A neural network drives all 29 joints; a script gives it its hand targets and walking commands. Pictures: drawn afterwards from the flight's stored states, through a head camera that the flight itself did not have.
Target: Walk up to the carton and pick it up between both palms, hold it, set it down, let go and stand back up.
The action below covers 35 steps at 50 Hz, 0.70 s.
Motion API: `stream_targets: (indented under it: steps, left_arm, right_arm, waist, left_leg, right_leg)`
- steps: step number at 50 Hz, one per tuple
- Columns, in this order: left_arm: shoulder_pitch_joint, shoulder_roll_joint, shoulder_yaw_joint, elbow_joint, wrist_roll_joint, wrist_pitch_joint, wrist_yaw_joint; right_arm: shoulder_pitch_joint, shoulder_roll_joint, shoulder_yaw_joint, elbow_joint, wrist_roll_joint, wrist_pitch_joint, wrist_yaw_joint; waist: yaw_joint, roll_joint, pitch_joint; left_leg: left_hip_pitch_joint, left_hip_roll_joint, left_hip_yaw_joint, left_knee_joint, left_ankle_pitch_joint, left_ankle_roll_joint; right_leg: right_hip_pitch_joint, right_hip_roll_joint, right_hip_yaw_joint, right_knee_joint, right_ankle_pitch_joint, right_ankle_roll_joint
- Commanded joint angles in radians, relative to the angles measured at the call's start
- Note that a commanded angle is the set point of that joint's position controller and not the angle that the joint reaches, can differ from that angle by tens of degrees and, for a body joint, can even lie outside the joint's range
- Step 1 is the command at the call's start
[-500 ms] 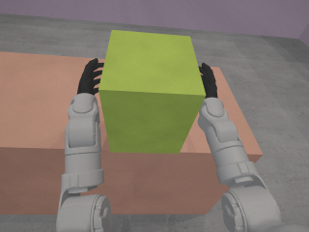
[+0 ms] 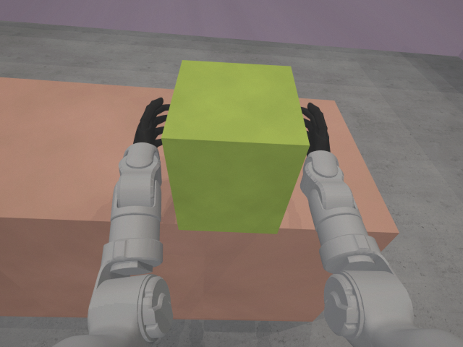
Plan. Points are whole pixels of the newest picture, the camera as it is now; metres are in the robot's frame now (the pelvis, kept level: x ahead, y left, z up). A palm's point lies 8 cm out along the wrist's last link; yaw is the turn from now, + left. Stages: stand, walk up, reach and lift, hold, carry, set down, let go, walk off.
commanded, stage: set down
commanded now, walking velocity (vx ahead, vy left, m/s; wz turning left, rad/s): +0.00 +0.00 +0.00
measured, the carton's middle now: (232, 151) +0.43 +0.00 +0.12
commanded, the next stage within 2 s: none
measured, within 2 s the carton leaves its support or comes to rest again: rests again in 1.04 s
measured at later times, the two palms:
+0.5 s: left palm (151, 149) +0.42 +0.15 +0.13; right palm (307, 154) +0.41 -0.14 +0.13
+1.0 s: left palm (148, 157) +0.42 +0.16 +0.11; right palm (300, 159) +0.41 -0.13 +0.12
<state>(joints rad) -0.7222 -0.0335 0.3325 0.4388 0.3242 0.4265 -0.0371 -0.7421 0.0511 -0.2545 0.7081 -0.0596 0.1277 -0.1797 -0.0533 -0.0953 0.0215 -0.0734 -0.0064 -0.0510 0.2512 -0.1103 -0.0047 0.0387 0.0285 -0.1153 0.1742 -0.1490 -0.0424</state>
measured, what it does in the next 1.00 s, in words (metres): stands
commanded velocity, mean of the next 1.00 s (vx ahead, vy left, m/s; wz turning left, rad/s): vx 0.00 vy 0.00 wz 0.00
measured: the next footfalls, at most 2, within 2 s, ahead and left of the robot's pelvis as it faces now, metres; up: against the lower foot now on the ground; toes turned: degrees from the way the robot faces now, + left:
none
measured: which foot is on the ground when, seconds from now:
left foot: down 0.00-1.00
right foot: down 0.00-1.00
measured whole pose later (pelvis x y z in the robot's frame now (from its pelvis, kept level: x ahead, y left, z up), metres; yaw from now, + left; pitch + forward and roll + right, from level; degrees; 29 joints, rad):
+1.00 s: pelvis +0.01 +0.01 +0.00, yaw +0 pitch +5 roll +0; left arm -0.77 -0.03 0.44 0.77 0.33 0.16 -0.03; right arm -0.77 0.12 -0.48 0.82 -0.30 0.03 -0.13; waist -0.04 -0.05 -0.08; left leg -0.22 -0.02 -0.05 0.22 -0.08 0.01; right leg -0.10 0.02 -0.11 0.13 -0.12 -0.03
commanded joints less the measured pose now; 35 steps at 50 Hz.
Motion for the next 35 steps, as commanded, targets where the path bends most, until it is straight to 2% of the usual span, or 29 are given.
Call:
stream_targets:
  steps: [1,10,14,20,29,35]
  left_arm:
    - [-0.664,-0.323,-0.282,-0.093,-0.094,-0.104,-0.126]
    - [-0.719,-0.354,-0.281,-0.008,-0.108,-0.194,-0.124]
    - [-0.716,-0.378,-0.292,0.006,-0.108,-0.227,-0.118]
    - [-0.712,-0.389,-0.269,0.039,-0.096,-0.242,-0.114]
    - [-0.717,-0.381,-0.22,0.087,-0.069,-0.261,-0.114]
    - [-0.716,-0.385,-0.205,0.124,-0.058,-0.277,-0.113]
  right_arm:
    - [-0.685,0.307,0.233,-0.198,-0.003,-0.084,0.122]
    - [-0.678,0.338,0.172,-0.113,-0.066,-0.114,0.132]
    - [-0.672,0.365,0.185,-0.109,-0.071,-0.129,0.13]
    - [-0.665,0.395,0.204,-0.086,-0.074,-0.128,0.133]
    - [-0.676,0.416,0.194,-0.079,-0.098,-0.135,0.146]
    - [-0.664,0.414,0.15,-0.054,-0.135,-0.141,0.16]
  waist:
    - [0.005,0.111,-0.506]
    - [-0.021,0.151,-0.572]
    - [-0.016,0.163,-0.638]
    - [-0.001,0.142,-0.648]
    - [0.025,0.119,-0.653]
    - [0.02,0.133,-0.644]
  left_leg:
    - [0.035,-0.034,0.038,-0.032,0.168,0.009]
    - [0.046,-0.029,0.026,-0.013,0.231,-0.003]
    - [0.055,-0.028,0.019,0.009,0.335,-0.008]
    - [0.028,-0.024,0.016,0.009,0.374,0.0]
    - [0.011,-0.022,0.017,-0.007,0.358,0.011]
    - [0.049,-0.018,0.015,-0.002,0.358,-0.001]
  right_leg:
    - [0.213,-0.002,0.007,0.067,0.457,0.103]
    - [0.18,0.002,0.006,0.062,0.492,0.089]
    - [0.197,0.006,0.014,0.07,0.589,0.085]
    - [0.224,0.004,0.02,0.081,0.654,0.084]
    - [0.217,0.003,0.022,0.084,0.654,0.087]
    - [0.157,0.008,0.015,0.062,0.599,0.078]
